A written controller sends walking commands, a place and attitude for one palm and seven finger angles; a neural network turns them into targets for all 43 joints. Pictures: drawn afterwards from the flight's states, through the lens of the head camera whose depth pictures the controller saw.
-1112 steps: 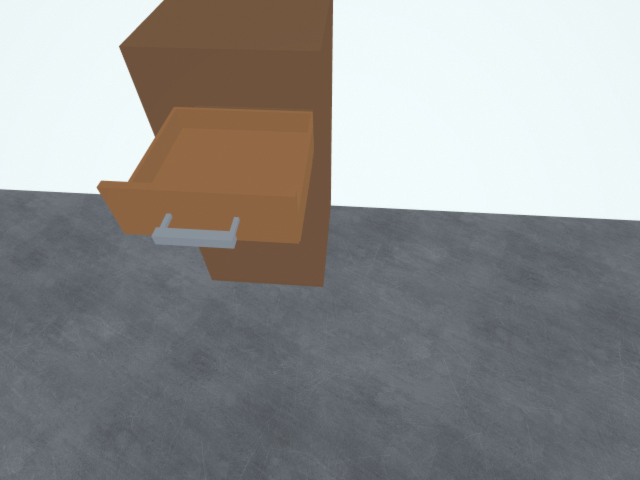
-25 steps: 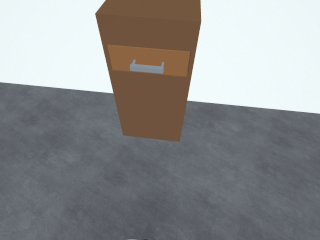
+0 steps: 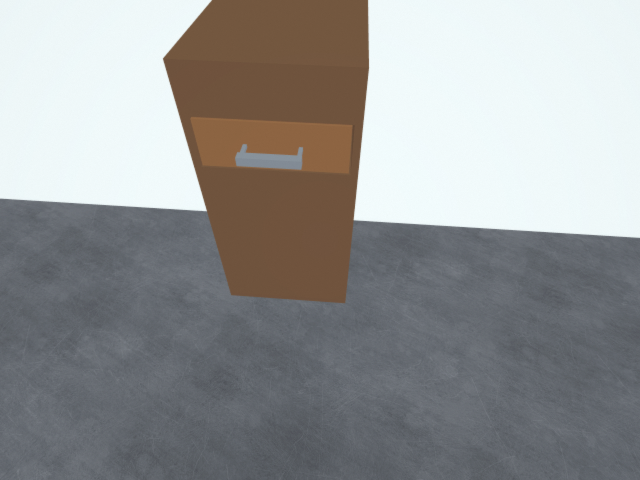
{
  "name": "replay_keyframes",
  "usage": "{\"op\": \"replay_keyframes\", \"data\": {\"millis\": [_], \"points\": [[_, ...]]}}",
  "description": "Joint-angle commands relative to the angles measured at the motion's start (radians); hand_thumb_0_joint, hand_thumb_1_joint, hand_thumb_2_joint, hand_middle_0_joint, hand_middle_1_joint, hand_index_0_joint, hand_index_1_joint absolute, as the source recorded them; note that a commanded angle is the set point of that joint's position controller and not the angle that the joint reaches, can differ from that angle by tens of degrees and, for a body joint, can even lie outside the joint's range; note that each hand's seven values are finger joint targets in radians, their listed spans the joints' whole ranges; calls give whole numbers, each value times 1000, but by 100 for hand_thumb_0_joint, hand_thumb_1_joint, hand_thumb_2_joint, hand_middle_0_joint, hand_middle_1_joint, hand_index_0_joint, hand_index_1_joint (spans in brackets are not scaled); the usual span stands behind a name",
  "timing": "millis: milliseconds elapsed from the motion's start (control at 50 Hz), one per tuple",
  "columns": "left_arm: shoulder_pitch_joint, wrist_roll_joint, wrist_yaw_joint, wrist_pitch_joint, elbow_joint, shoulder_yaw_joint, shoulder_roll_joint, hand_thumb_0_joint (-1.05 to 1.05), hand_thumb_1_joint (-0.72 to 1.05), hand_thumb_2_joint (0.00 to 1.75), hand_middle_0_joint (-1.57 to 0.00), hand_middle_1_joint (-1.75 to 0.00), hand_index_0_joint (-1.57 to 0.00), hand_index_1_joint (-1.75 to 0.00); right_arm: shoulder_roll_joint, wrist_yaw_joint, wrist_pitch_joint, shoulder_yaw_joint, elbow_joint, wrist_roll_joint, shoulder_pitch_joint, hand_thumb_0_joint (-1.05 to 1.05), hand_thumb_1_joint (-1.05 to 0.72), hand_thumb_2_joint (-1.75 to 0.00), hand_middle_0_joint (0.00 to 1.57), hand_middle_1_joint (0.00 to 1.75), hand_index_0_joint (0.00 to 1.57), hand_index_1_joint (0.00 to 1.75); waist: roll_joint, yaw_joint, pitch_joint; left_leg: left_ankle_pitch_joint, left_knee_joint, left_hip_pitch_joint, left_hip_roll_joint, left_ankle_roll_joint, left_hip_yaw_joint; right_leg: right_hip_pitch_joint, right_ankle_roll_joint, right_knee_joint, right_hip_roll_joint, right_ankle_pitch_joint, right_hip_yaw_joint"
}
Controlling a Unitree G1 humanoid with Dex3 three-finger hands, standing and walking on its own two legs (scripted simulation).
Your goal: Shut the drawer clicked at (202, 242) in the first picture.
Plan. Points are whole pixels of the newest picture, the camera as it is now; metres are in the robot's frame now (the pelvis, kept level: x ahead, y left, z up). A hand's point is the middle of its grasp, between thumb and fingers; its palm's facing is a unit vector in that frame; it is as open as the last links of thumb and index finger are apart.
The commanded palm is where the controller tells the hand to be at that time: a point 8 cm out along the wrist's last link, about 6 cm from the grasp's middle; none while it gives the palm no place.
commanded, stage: let the arm hang, fingers relaxed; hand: left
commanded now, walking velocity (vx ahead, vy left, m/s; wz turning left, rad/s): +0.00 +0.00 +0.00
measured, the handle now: (270, 155) +0.83 +0.16 -0.09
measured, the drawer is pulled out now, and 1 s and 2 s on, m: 0.00 0.00 0.00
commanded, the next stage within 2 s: look to check the result in 0.04 s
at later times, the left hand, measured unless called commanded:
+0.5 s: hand out of the picture -0.02 +0.15 -0.18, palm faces +0.06 -0.98 -0.16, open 7.4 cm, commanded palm none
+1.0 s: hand out of the picture -0.01 +0.16 -0.17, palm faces +0.05 -0.98 -0.19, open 7.4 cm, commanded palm none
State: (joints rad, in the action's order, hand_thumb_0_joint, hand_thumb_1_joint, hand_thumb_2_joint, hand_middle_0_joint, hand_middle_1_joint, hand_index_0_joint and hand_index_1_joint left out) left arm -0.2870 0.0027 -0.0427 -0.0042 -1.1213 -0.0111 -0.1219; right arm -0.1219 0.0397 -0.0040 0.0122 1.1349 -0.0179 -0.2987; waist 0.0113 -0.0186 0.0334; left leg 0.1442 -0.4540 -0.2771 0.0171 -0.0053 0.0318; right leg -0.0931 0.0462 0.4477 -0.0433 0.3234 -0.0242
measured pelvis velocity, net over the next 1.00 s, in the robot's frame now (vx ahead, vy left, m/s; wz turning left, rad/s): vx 0.01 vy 0.00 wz -0.01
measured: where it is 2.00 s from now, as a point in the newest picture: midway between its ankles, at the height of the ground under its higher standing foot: outside the picture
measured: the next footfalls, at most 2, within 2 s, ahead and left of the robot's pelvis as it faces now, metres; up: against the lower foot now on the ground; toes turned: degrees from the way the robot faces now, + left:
none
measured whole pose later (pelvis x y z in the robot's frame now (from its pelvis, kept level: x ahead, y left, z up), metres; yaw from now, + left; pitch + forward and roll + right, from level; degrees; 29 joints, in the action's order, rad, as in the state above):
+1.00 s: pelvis +0.01 +0.00 +0.00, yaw -1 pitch -2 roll +0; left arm -0.32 0.00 -0.04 0.00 -1.13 -0.02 -0.12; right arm -0.12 0.05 0.00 0.01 1.14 -0.01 -0.29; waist 0.02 -0.01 0.06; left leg 0.16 -0.45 -0.25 0.01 0.00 0.02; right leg -0.06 0.05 0.42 -0.05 0.32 -0.01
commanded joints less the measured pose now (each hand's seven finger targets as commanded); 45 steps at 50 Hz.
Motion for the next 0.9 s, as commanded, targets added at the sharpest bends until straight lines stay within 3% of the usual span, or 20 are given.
{"op": "replay_keyframes", "data": {"millis": [0, 80, 600, 880], "points": [[-111, 1, -5, -10, 10, -18, -93, 0, 90, 90, -20, -30, -20, -30, -71, 9, 7, 18, -15, 2, -69, 0, -90, -90, 20, 30, 20, 30, -7, 14, 54, -123, 30, 75, -86, -38, 63, -108, 17, -127, 133, -168, 91], [-120, 0, -9, -11, 11, -19, -87, 0, 90, 90, -20, -30, -20, -30, -69, 12, 6, 19, -15, 4, -74, 0, -90, -90, 20, 30, 20, 30, -27, 12, 53, -135, 15, 86, -86, -36, 50, -98, 9, -130, 136, -233, 93], [-144, 1, -6, -9, -5, -18, -70, 0, 90, 90, -20, -30, -20, -30, -74, 15, 8, 17, -6, 4, -62, 0, -90, -90, 20, 30, 20, 30, -5, 15, 82, -92, 48, 100, -96, -41, 68, -117, 17, -144, 120, -114, 89], [-131, 1, -6, -11, 2, -20, -83, 0, 90, 90, -20, -30, -20, -30, -83, 14, 9, 18, -6, 3, -59, 0, -90, -90, 20, 30, 20, 30, -14, 15, 79, -96, 53, 105, -97, -40, 67, -114, 16, -146, 122, -121, 94]]}}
